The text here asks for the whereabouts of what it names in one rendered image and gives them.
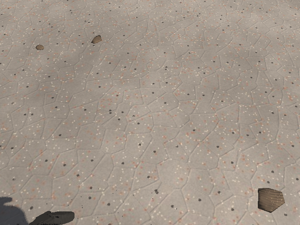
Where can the left robot hand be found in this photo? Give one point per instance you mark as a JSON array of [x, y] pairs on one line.
[[53, 218]]

